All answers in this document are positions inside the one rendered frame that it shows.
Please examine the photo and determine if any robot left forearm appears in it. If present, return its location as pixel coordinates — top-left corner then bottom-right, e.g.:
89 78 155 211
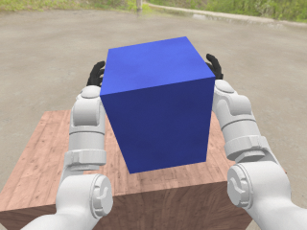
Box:
56 85 106 210

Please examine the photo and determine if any right robot hand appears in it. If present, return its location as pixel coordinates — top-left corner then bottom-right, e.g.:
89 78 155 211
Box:
206 54 224 80

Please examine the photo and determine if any right robot upper arm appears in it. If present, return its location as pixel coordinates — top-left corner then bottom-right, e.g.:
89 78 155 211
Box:
226 160 307 230

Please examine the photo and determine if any robot right forearm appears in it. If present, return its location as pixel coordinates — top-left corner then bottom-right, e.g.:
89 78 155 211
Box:
212 80 292 197

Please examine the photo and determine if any carton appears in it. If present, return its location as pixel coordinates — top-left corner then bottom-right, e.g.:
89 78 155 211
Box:
99 36 216 174

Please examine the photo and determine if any left robot hand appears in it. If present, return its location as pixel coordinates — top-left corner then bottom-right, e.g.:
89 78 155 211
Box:
86 61 106 87

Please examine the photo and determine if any left robot upper arm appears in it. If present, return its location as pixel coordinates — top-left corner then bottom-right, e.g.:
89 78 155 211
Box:
20 173 113 230

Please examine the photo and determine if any pedestal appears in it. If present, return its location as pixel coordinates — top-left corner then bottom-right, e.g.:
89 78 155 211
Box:
0 109 287 230

